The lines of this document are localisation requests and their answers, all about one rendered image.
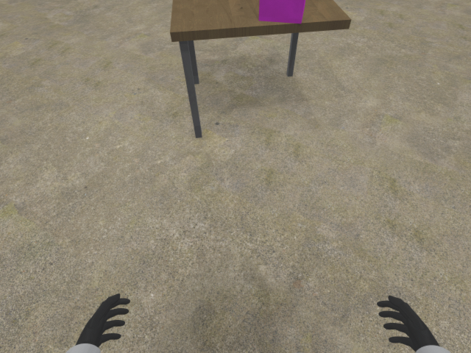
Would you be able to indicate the table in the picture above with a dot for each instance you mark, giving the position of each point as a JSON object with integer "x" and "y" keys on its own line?
{"x": 212, "y": 19}

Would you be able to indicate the carton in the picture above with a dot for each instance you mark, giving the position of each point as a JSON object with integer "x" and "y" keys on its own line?
{"x": 285, "y": 11}

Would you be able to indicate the robot left hand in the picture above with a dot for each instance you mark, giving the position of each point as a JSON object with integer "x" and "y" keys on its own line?
{"x": 94, "y": 329}

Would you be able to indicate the robot right hand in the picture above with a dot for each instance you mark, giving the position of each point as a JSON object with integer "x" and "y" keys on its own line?
{"x": 414, "y": 327}

